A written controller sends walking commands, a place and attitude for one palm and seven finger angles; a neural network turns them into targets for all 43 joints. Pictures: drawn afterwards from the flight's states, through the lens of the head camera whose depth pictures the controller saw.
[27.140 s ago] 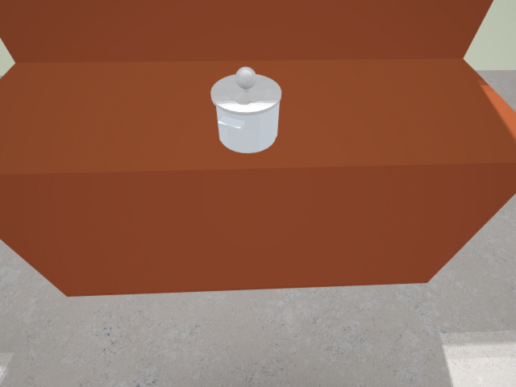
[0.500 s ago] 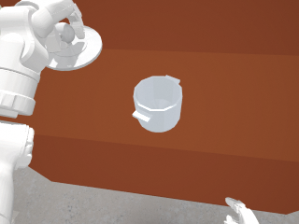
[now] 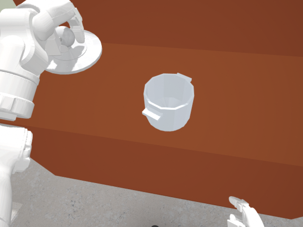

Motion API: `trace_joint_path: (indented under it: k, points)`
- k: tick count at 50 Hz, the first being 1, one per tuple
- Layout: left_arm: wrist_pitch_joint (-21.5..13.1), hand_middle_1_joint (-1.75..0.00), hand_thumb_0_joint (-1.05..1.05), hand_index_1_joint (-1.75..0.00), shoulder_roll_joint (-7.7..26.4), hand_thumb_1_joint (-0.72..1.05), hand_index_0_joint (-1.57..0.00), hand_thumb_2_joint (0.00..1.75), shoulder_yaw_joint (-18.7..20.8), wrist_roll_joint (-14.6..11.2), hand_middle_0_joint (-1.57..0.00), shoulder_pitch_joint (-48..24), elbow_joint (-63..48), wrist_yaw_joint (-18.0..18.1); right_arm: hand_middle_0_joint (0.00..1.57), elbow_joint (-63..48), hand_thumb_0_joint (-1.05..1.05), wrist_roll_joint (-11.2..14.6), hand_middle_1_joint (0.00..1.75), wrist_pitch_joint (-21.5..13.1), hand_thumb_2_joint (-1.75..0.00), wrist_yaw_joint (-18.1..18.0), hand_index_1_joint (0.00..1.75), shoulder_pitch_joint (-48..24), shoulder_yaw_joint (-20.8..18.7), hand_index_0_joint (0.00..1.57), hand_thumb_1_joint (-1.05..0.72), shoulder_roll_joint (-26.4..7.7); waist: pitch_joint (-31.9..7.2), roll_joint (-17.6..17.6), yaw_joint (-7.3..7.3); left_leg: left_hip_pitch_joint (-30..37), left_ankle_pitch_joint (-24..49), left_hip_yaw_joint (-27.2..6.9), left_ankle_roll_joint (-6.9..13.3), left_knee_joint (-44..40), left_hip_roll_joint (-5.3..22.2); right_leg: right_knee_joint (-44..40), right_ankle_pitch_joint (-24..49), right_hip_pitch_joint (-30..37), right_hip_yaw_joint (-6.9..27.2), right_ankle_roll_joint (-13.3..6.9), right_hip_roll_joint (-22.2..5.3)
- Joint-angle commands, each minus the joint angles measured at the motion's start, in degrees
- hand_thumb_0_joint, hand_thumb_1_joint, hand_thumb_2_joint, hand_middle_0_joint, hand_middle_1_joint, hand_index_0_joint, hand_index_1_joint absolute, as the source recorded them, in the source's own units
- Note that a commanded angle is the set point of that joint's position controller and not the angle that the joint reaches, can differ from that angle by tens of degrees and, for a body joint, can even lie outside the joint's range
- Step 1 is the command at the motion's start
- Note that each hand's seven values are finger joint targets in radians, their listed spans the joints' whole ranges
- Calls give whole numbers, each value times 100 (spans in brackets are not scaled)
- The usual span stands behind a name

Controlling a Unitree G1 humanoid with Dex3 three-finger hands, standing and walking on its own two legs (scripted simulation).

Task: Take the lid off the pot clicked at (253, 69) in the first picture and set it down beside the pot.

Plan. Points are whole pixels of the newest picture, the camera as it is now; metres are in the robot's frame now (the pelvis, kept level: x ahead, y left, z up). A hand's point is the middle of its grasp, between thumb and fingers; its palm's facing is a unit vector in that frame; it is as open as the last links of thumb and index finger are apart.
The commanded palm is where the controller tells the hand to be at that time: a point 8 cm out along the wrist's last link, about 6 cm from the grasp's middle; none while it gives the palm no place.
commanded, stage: lower the lid onto the table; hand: left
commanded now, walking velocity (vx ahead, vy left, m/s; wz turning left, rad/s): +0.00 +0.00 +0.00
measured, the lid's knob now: (64, 36) +0.48 +0.23 +0.25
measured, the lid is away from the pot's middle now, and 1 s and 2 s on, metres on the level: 0.25 0.23 0.23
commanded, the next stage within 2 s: none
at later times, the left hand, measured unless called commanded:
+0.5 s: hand (68, 51) +0.46 +0.22 +0.22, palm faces -0.21 +0.00 -0.98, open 7.2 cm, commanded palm +0.43 +0.21 +0.30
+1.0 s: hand (78, 65) +0.45 +0.21 +0.18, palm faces -0.29 +0.00 -0.96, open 7.2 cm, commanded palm +0.44 +0.21 +0.26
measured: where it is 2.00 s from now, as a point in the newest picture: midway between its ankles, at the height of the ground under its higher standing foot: outside the picture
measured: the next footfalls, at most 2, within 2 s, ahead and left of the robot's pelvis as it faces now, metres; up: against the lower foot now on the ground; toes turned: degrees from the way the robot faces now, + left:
none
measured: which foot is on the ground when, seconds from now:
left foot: down 0.00-1.00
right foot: down 0.00-1.00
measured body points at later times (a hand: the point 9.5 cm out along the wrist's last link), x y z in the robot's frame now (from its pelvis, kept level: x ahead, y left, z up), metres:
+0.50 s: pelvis +0.01 +0.01 +0.00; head +0.05 -0.01 +0.45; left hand +0.47 +0.22 +0.28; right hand +0.13 -0.25 -0.12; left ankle +0.07 +0.04 -0.74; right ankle -0.02 -0.14 -0.74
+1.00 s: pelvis +0.00 +0.01 +0.00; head +0.05 -0.01 +0.45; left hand +0.46 +0.21 +0.24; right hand +0.15 -0.24 -0.12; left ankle +0.07 +0.04 -0.74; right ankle -0.02 -0.14 -0.74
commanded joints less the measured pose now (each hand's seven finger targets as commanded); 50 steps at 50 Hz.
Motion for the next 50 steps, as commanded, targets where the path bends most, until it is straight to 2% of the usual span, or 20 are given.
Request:
trace_joint_path:
  k: [1, 4, 7, 9, 12, 14, 16, 19, 21, 23, 26, 29, 31, 34, 38, 40, 41, 43, 44, 50]
  points:
    - [-35, -76, 0, -77, 1613, 43, -104, 130, 941, 212, -101, -3980, -965, 460, 20, -640, 0, -3, 30, -286, -90, -71, 30, -238, -228, 20, -90, -714, -2804, -229, -231, 2569, 221, -728, -244, -205, 329, -299, 495, -628, 49, -365, 336]
    - [-125, -76, 0, -77, 1602, 43, -104, 130, 948, 195, -101, -4067, -1224, 518, 20, -672, 0, -56, 30, -356, -90, -54, 30, -150, -253, 20, -90, -713, -3151, 33, -212, 2782, 438, -786, -292, -181, 332, -278, 564, -569, 88, -382, 354]
    - [-68, -76, 0, -77, 1609, 43, -104, 130, 1036, 235, -101, -3698, -521, 513, 20, -603, 0, -63, 30, -327, -90, -67, 30, -133, -253, 20, -90, -734, -2760, -201, -191, 2442, 365, -709, -235, -183, 316, -310, 630, -535, 87, -392, 337]
    - [-147, -76, 0, -77, 1730, 43, -104, 130, 1166, 257, -101, -3601, -1021, 545, 20, -717, 0, -104, 30, -347, -90, -16, 30, -106, -275, 20, -90, -729, -3183, -96, -135, 2633, 910, -695, -262, -69, 315, -258, 928, -337, 131, -394, 327]
    - [-93, -76, 0, -77, 1617, 43, -104, 130, 1140, 256, -101, -3231, -521, 502, 20, -712, 0, -69, 30, -290, -90, -26, 30, -130, -282, 20, -90, -737, -2730, -308, -157, 2377, 700, -620, -214, -105, 324, -302, 851, -440, 104, -378, 333]
    - [-208, -76, 0, -77, 1828, 43, -104, 130, 1327, 226, -101, -3164, -1118, 514, 20, -810, 0, -93, 30, -287, -90, 19, 30, -99, -302, 20, -90, -754, -3093, -185, -95, 2578, 1233, -646, -241, -46, 342, -254, 1112, -237, 119, -385, 338]
    - [-166, -76, 0, -77, 1505, 43, -104, 130, 1091, 201, -101, -3095, -1104, 481, 20, -824, 0, -49, 30, -255, -90, 25, 30, -161, -301, 20, -90, -728, -2824, -141, -174, 2649, 1247, -694, -270, -63, 384, -264, 987, -497, 75, -366, 345]
    - [-234, -76, 0, -77, 1753, 43, -104, 130, 1335, 162, -101, -3020, -1803, 526, 20, -895, 0, -81, 30, -287, -90, 55, 30, -115, -339, 20, -90, -736, -3146, 223, -124, 2990, 1524, -797, -318, -13, 414, -283, 895, -514, 124, -378, 377]
    - [-161, -76, 0, -77, 1597, 43, -104, 130, 1309, 130, -101, -2627, -1373, 500, 20, -858, 0, -50, 30, -277, -90, 43, 30, -121, -337, 20, -90, -733, -2799, -35, -144, 2789, 1265, -773, -284, -47, 408, -305, 825, -614, 93, -367, 368]
    - [-229, -76, 0, -77, 1565, 43, -104, 130, 1255, -35, -101, -2478, -1691, 517, 20, -895, 0, -68, 30, -278, -90, 48, 30, -76, -375, 20, -90, -834, -2872, 153, -166, 2841, 1476, -803, -323, 15, 414, -320, 940, -586, 130, -385, 292]
    - [-164, -76, 0, -77, 1296, 43, -104, 130, 1055, 67, -101, -2809, -1673, 528, 20, -816, 0, -33, 30, -275, -90, 52, 30, -163, -358, 20, -90, -732, -2753, -90, -210, 2861, 968, -844, -305, -96, 418, -318, 718, -724, 83, -347, 389]
    - [-286, -76, 0, -77, 1736, 43, -104, 130, 1380, 58, -101, -2991, -2174, 608, 20, -854, 0, -96, 30, -328, -90, 49, 30, -123, -360, 20, -90, -764, -3300, 166, -123, 3056, 1231, -883, -353, -66, 399, -280, 827, -491, 133, -374, 388]
    - [-181, -76, 0, -77, 1165, 43, -104, 130, 949, 66, -101, -2778, -1355, 581, 20, -733, 0, -45, 30, -285, -90, 36, 30, -155, -335, 20, -90, -722, -2615, -174, -247, 2751, 659, -897, -333, -157, 420, -297, 615, -798, 69, -353, 390]
    - [-255, -76, 0, -77, 1367, 43, -104, 130, 1137, 33, -101, -2921, -1931, 641, 20, -795, 0, -94, 30, -334, -90, 54, 30, -151, -369, 20, -90, -739, -3141, 38, -150, 3015, 869, -935, -354, -122, 411, -267, 683, -623, 124, -374, 391]
    - [-200, -76, 0, -77, 991, 43, -104, 130, 857, -45, -101, -2484, -1274, 645, 20, -708, 0, -99, 30, -293, -90, 40, 30, -85, -363, 20, -90, -791, -2644, -46, -261, 2725, 685, -907, -371, -103, 412, -289, 678, -792, 110, -400, 336]
    - [-188, -76, 0, -77, 1341, 43, -104, 130, 1126, 115, -101, -2669, -1015, 684, 20, -707, 0, -94, 30, -280, -90, 28, 30, -155, -320, 20, -90, -754, -2579, -336, -192, 2476, 227, -838, -294, -181, 378, -300, 567, -645, 104, -375, 382]
    - [-184, -76, 0, -77, 1212, 43, -104, 130, 990, 109, -101, -2631, -809, 686, 20, -701, 0, -77, 30, -272, -90, 10, 30, -150, -293, 20, -90, -732, -2496, -442, -211, 2362, 109, -802, -282, -217, 361, -288, 515, -627, 95, -365, 379]
    - [-253, -76, 0, -77, 932, 43, -104, 130, 702, 4, -101, -2759, -1109, 707, 20, -717, 0, -101, 30, -266, -90, -5, 30, -105, -346, 20, -90, -783, -2607, -155, -306, 2540, 203, -851, -309, -153, 388, -289, 572, -755, 115, -390, 322]
    - [-284, -76, 0, -77, 1177, 43, -104, 130, 897, 116, -101, -3076, -1371, 747, 20, -713, 0, -117, 30, -282, -90, 4, 30, -98, -335, 20, -90, -738, -2942, -38, -246, 2727, 310, -848, -320, -163, 384, -256, 594, -626, 116, -378, 392]
    - [-350, -76, 0, -77, 1058, 43, -104, 130, 809, 128, -101, -3050, -866, 767, 20, -652, 0, -108, 30, -305, -90, -50, 30, 12, -330, 20, -90, -736, -2697, -78, -323, 2622, 212, -864, -304, -148, 376, -266, 601, -712, 101, -387, 400]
